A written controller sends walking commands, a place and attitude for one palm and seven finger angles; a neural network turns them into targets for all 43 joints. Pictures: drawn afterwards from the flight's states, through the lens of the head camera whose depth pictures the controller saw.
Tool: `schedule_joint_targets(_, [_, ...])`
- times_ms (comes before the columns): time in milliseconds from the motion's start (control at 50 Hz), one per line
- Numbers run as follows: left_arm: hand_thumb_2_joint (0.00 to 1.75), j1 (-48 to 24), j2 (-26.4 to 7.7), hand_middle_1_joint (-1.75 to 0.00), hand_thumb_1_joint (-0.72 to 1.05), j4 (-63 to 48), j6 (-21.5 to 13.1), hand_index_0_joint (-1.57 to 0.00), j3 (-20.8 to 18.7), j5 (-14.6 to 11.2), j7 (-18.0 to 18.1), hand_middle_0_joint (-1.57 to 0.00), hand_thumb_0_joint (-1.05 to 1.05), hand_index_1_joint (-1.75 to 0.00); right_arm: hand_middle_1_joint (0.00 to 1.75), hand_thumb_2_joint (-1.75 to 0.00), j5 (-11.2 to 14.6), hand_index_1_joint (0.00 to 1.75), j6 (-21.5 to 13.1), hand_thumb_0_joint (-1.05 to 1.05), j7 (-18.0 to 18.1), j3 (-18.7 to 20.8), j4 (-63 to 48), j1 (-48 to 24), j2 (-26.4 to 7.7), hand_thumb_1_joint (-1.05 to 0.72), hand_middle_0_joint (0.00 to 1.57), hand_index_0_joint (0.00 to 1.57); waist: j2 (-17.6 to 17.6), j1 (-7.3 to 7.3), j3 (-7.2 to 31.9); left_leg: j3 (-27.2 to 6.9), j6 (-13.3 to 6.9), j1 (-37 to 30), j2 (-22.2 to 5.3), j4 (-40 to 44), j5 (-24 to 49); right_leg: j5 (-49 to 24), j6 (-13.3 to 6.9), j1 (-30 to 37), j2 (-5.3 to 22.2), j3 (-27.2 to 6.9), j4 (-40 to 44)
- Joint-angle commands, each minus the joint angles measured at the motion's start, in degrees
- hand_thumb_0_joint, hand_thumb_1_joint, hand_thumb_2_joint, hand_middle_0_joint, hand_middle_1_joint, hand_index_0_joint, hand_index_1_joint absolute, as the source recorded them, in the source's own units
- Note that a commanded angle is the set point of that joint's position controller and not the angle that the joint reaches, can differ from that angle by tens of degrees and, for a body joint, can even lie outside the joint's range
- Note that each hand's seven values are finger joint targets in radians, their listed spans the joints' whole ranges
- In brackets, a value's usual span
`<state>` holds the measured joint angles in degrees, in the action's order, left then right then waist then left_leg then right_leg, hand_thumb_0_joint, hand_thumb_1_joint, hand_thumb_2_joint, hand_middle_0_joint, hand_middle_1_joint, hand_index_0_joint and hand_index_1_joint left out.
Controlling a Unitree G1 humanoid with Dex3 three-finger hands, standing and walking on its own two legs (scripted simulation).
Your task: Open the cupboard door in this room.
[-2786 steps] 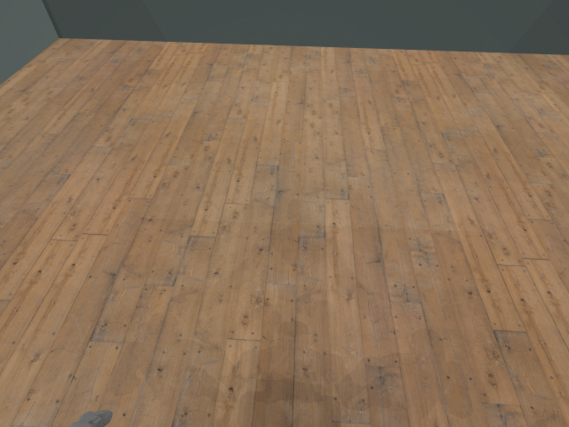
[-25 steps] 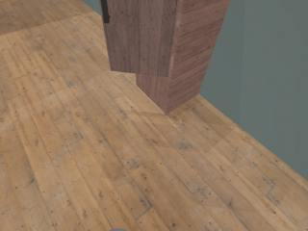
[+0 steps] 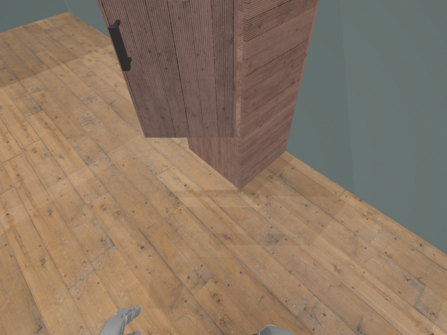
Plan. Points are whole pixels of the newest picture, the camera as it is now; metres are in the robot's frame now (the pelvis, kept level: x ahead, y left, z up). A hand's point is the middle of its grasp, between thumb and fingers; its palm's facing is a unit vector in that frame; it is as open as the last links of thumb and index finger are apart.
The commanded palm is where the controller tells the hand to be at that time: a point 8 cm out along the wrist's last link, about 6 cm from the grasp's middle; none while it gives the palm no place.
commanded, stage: take the last steps up to it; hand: left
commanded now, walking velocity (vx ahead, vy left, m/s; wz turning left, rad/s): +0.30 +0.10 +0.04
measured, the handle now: (122, 45) +0.89 +0.33 +0.07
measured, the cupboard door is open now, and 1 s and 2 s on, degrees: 45 45 45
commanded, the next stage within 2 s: come to a stop and stand still in 0.66 s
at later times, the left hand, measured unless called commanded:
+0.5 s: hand out of the picture +0.08 +0.20 -0.16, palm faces +0.19 -0.97 -0.17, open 7.3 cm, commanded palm none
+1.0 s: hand (129, 223) +0.40 +0.26 -0.15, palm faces -0.01 -0.97 -0.25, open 7.3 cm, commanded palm none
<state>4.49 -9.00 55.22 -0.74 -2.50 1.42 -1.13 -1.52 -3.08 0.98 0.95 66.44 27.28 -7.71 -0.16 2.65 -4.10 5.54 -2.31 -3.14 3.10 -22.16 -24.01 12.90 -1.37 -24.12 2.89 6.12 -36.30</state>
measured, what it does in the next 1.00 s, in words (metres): walks ahead: right foot, then left foot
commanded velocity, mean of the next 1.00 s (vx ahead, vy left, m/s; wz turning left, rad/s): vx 0.10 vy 0.05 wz -0.01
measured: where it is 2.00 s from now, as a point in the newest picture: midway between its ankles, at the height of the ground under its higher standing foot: (215, 319)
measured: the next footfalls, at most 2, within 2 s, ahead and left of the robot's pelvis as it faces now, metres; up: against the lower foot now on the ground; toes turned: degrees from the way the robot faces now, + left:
right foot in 0.02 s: +0.13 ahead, -0.09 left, +0.00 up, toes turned -6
left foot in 0.52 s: +0.32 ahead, +0.18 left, +0.00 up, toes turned +4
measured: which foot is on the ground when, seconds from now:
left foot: down 0.00-0.02, up 0.04-0.50, down 0.52-1.00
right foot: up 0.00-0.00, down 0.02-0.52, up 0.54-0.86, down 0.88-1.00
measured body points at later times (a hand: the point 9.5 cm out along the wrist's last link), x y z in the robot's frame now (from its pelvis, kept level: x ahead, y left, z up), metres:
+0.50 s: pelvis +0.17 +0.04 +0.01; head +0.19 +0.06 +0.46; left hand +0.07 +0.25 -0.15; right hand +0.31 -0.18 -0.12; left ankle +0.25 +0.16 -0.72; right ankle +0.09 -0.09 -0.73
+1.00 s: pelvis +0.30 +0.07 +0.01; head +0.33 +0.06 +0.46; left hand +0.40 +0.31 -0.13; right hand +0.26 -0.15 -0.16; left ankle +0.25 +0.16 -0.72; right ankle +0.34 -0.04 -0.73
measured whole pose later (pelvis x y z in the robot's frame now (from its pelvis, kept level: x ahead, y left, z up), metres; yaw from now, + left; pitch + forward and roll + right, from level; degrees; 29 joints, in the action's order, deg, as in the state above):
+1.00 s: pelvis +0.30 +0.07 +0.01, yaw +1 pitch +0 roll +1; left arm 7.2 -10.8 59.0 -0.7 -1.2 0.7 1.8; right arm -0.2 0.7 1.5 1.5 64.9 18.3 -9.3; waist -0.5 2.6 -3.0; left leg 8.1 0.0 8.9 -0.3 -29.9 -20.3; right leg 14.5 -1.4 -18.2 2.6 4.9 -32.8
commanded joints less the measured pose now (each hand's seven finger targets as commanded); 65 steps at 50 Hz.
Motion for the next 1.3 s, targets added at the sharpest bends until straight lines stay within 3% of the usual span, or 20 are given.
schedule_joint_targets(0, [0.90,26.0,-15.2,-0.30,0.90,4.0,-2.4,-0.20,-4.2,-0.4,1.3,-0.20,0.00,-0.30,0.30,-0.90,1.5,0.30,-1.3,0.00,0.3,1.7,-4.5,0.9,-6.2,-0.90,0.20,0.20,15.8,-10.47,12.9,-0.2,1.1,35.7,-0.4,-44.6,-9.0,-8.5,-13.8,41.4,25.6,-36.1,17.8])
schedule_joint_targets(20, [0.90,22.4,-14.1,-0.30,0.90,2.8,-2.3,-0.20,-4.0,-1.0,1.7,-0.20,0.00,-0.30,0.30,-0.90,1.2,0.30,-0.5,0.00,0.1,2.1,-4.9,-3.3,-7.5,-0.90,0.20,0.20,9.5,-10.22,9.4,-6.5,0.9,37.6,-4.0,-51.7,-7.5,3.1,-14.3,32.2,25.8,-38.3,22.4])
schedule_joint_targets(60, [0.90,12.2,-8.3,-0.30,0.90,0.5,-2.2,-0.20,-2.6,-1.0,2.3,-0.20,0.00,-0.30,0.30,-0.90,0.5,0.30,0.6,0.00,-0.5,2.3,-5.5,-7.3,-4.7,-0.90,0.20,0.20,2.9,-5.42,-0.5,-8.3,1.5,37.5,-9.1,-49.5,3.4,11.3,-10.0,15.3,20.7,-25.0,26.1])
schedule_joint_targets(120, [0.90,10.6,-4.2,-0.30,0.90,1.1,-3.6,-0.20,-1.3,-0.5,2.0,-0.20,0.00,-0.30,0.30,-0.90,-0.1,0.30,2.3,0.00,-1.2,1.9,-3.7,-2.4,-1.9,-0.90,0.20,0.20,8.2,-1.75,0.5,-5.3,3.5,31.6,-10.0,-40.4,9.2,3.1,-6.3,8.4,14.6,-11.3,28.6])
schedule_joint_targets(360, [0.90,18.5,-8.2,-0.30,0.90,7.1,-4.3,-0.20,-1.7,0.0,1.4,-0.20,0.00,-0.30,0.30,-0.90,0.2,0.30,1.1,0.00,-3.1,2.3,-11.6,-21.1,-3.8,-0.90,0.20,0.20,7.9,-5.75,-1.3,-0.9,4.4,32.6,-7.5,-14.9,11.9,-8.4,-6.8,18.8,15.7,-8.9,25.5])
schedule_joint_targets(460, [0.90,17.6,-7.8,-0.30,0.90,7.5,-3.1,-0.20,-1.8,-0.2,1.5,-0.20,0.00,-0.30,0.30,-0.90,0.0,0.30,-0.1,0.00,-2.0,2.8,-8.8,-12.2,-8.0,-0.90,0.20,0.20,1.5,-0.28,2.4,1.1,2.1,7.2,-4.9,-2.2,13.4,-13.2,-2.8,9.7,10.3,-3.1,8.1])
schedule_joint_targets(500, [0.90,18.2,-3.3,-0.30,0.90,4.4,-3.1,-0.20,-0.7,-0.6,1.2,-0.20,0.00,-0.30,0.30,-0.90,-0.6,0.30,0.1,0.00,-0.4,4.7,-6.6,1.6,-17.4,-0.90,0.20,0.20,-15.4,3.78,11.9,-24.4,-8.2,-9.3,-26.2,2.8,24.3,21.1,1.0,-7.8,-0.7,2.9,-22.0])
schedule_joint_targets(560, [0.90,13.2,-3.9,-0.30,0.90,3.7,-2.3,-0.20,-0.8,-0.3,1.4,-0.20,0.00,-0.30,0.30,-0.90,0.1,0.30,0.1,0.00,0.4,2.9,-9.3,-7.5,-11.5,-0.90,0.20,0.20,-8.4,0.31,5.9,-19.2,-9.6,5.6,-24.4,6.9,18.0,13.4,0.0,-11.9,4.1,-5.3,-35.2])
schedule_joint_targets(640, [0.90,15.6,-1.1,-0.30,0.90,4.7,-0.7,-0.20,-0.5,0.0,1.0,-0.20,0.00,-0.30,0.30,-0.90,0.1,0.30,-1.0,0.00,0.7,1.5,-8.9,-9.6,-8.3,-0.90,0.20,0.20,-5.6,-3.23,3.3,-8.5,-7.8,12.1,-19.9,9.4,28.5,7.9,1.3,-5.8,4.5,-4.1,-25.8])
schedule_joint_targets(760, [0.90,10.8,-1.1,-0.30,0.90,2.5,-0.3,-0.20,-0.1,0.0,1.1,-0.20,0.00,-0.30,0.30,-0.90,-0.2,0.30,-0.2,0.00,0.6,1.6,-7.5,-9.0,-7.7,-0.90,0.20,0.20,-4.6,-3.29,0.7,-6.5,-7.9,16.4,-18.5,8.7,26.7,4.2,1.4,3.1,2.3,-2.1,-6.0])
schedule_joint_targets(820, [0.90,13.6,-2.6,-0.30,0.90,4.0,-0.1,-0.20,0.1,-0.3,1.8,-0.20,0.00,-0.30,0.30,-0.90,0.3,0.30,0.4,0.00,1.3,0.9,-6.5,-10.4,-7.7,-0.90,0.20,0.20,-2.2,-5.50,3.8,-3.4,-3.3,17.3,-15.4,0.3,33.9,-6.3,1.6,14.8,1.1,-2.4,6.7])
schedule_joint_targets(880, [0.90,12.8,-10.3,-0.30,0.90,4.4,-0.4,-0.20,0.1,-0.5,2.5,-0.20,0.00,-0.30,0.30,-0.90,1.4,0.30,1.7,0.00,0.7,0.8,-5.4,-6.4,-5.6,-0.90,0.20,0.20,3.8,-2.85,3.2,-1.8,3.5,20.2,-6.8,-3.2,11.2,-36.4,-4.8,17.6,13.3,-12.4,9.4])
schedule_joint_targets(940, [0.90,10.5,-10.5,-0.30,0.90,3.7,-0.1,-0.20,-0.2,-1.1,3.5,-0.20,0.00,-0.30,0.30,-0.90,1.6,0.30,3.5,0.00,0.9,1.2,-3.4,-4.1,-5.9,-0.90,0.20,0.20,12.5,-2.52,10.1,-0.5,4.2,15.3,-6.2,-8.0,10.2,-44.7,-6.9,19.0,13.6,-12.4,9.3])
schedule_joint_targets(1000, [0.90,9.1,-11.0,-0.30,0.90,3.2,0.6,-0.20,-0.9,-1.0,4.1,-0.20,0.00,-0.30,0.30,-0.90,1.5,0.30,4.3,0.00,1.0,1.4,-3.4,-4.4,-5.3,-0.90,0.20,0.20,9.2,-2.91,9.6,-0.7,4.6,18.0,-6.0,-9.4,7.6,-50.8,-7.9,21.3,14.3,-12.2,7.5])
schedule_joint_targets(1080, [0.90,6.5,-9.6,-0.30,0.90,1.6,1.6,-0.20,-1.3,-1.0,4.1,-0.20,0.00,-0.30,0.30,-0.90,1.1,0.30,4.5,0.00,1.1,2.1,-4.2,-4.5,-6.0,-0.90,0.20,0.20,0.8,-2.48,8.3,-3.1,3.3,12.4,-10.0,-3.4,28.5,-35.7,-4.4,14.5,9.6,-8.4,4.2])
schedule_joint_targets(1140, [0.90,3.2,-5.9,-0.30,0.90,-0.8,3.1,-0.20,-0.9,-0.9,3.8,-0.20,0.00,-0.30,0.30,-0.90,0.0,0.30,4.2,0.00,2.0,2.6,-6.0,-6.0,-8.4,-0.90,0.20,0.20,-10.7,-1.49,2.5,-12.5,-5.8,12.1,-20.8,2.9,52.1,13.0,1.0,3.3,-1.1,-4.1,-10.8])
schedule_joint_targets(1220, [0.90,4.4,-4.1,-0.30,0.90,-0.6,3.1,-0.20,-0.9,-0.8,3.3,-0.20,0.00,-0.30,0.30,-0.90,-0.3,0.30,3.4,0.00,2.2,2.4,-7.5,-10.3,-8.9,-0.90,0.20,0.20,-8.1,-2.84,2.0,-9.2,-7.7,10.8,-19.5,0.3,50.9,14.6,1.0,3.0,-0.8,-5.9,-10.9])
schedule_joint_targets(1240, [0.90,11.6,-6.5,-0.30,0.90,2.8,1.4,-0.20,0.0,-1.2,5.0,-0.20,0.00,-0.30,0.30,-0.90,1.4,0.30,2.6,0.00,1.2,3.7,-10.2,-15.5,-13.1,-0.90,0.20,0.20,-12.2,-5.11,7.2,-6.2,-3.9,6.2,-19.1,-13.8,63.7,8.3,0.0,0.9,1.8,-7.5,-4.7])
schedule_joint_targets(1260, [0.90,15.9,-8.6,-0.30,0.90,2.5,-0.2,-0.20,-0.6,-0.6,4.4,-0.20,0.00,-0.30,0.30,-0.90,1.0,0.30,2.6,0.00,0.5,3.2,-14.2,-17.5,-12.6,-0.90,0.20,0.20,-8.0,-7.05,6.7,-3.4,-1.3,6.0,-14.2,-20.6,56.5,-7.1,0.5,6.2,0.6,-4.1,11.8])
schedule_joint_targets(1280, [0.90,15.5,-10.0,-0.30,0.90,1.0,-1.1,-0.20,-1.1,0.2,4.5,-0.20,0.00,-0.30,0.30,-0.90,1.3,0.30,2.1,0.00,0.4,2.9,-14.9,-10.7,-6.6,-0.90,0.20,0.20,9.5,-3.65,12.2,-2.3,1.9,19.3,-7.8,-28.4,34.5,-43.8,-2.9,19.0,8.0,-15.8,8.3])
